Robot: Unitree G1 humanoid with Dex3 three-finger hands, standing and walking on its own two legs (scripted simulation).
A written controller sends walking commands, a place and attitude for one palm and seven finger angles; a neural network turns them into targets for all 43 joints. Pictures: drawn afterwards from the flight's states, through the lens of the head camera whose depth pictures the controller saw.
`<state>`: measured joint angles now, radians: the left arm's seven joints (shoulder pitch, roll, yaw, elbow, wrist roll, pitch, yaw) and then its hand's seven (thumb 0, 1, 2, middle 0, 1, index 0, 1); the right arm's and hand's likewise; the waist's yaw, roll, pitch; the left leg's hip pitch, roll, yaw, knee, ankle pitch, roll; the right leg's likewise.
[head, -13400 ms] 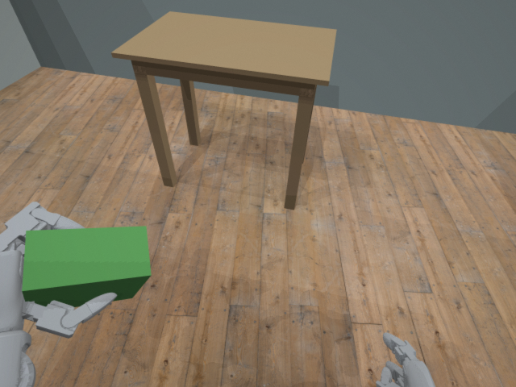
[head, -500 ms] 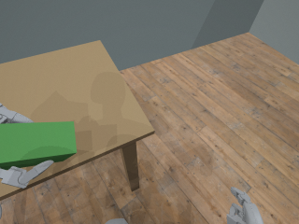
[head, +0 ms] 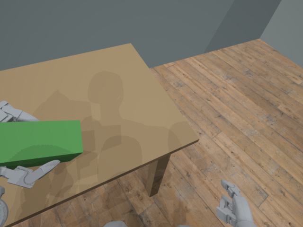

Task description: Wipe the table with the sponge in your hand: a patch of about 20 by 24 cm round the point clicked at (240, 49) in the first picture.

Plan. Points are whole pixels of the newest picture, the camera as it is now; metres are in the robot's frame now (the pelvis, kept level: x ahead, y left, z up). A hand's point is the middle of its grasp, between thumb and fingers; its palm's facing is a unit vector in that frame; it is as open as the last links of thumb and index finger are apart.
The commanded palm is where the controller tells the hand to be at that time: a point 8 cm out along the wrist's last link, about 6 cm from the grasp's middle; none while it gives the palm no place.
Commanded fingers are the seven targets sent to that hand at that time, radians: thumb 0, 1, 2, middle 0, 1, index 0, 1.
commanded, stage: come to a stop and stand still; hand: left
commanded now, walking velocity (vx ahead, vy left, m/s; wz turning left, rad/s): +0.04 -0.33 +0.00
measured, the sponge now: (52, 144) +0.24 +0.21 +0.14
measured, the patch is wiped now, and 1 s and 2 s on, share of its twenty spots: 0.00 0.00 0.00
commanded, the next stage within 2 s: look again from close up in 1.82 s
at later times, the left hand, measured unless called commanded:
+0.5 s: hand (18, 140) +0.23 +0.25 +0.18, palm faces +0.38 -0.86 -0.35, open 10.2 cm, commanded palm +0.17 +0.29 +0.19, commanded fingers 0.00 0.10 1.30 -1.20 -1.60 -1.20 -1.60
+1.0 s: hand (17, 130) +0.25 +0.27 +0.17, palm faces +0.40 -0.80 -0.44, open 10.2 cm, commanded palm +0.18 +0.29 +0.19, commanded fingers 0.00 0.10 1.30 -1.20 -1.60 -1.20 -1.60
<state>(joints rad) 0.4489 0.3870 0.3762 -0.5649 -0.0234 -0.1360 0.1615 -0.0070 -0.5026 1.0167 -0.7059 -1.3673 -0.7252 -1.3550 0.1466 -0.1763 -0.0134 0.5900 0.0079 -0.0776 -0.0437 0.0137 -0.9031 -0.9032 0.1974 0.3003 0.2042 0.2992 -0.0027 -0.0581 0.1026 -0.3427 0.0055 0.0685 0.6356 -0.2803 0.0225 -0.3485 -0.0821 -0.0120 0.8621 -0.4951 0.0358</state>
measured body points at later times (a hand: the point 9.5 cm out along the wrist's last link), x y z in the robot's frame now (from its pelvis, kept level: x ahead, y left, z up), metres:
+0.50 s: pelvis +0.01 +0.02 +0.02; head +0.01 +0.03 +0.47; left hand +0.20 +0.30 +0.20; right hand +0.18 -0.22 -0.05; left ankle +0.04 +0.11 -0.72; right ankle -0.01 -0.08 -0.72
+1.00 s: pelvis +0.03 +0.00 +0.01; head +0.09 +0.03 +0.46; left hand +0.23 +0.31 +0.19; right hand +0.21 -0.23 -0.07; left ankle +0.04 +0.11 -0.72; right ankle -0.01 -0.08 -0.72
